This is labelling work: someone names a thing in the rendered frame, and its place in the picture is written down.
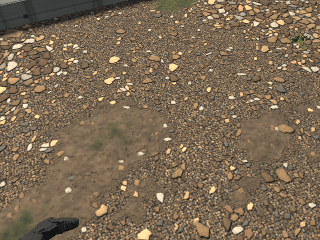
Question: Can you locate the robot left hand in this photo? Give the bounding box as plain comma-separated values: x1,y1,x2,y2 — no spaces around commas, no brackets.
19,217,79,240

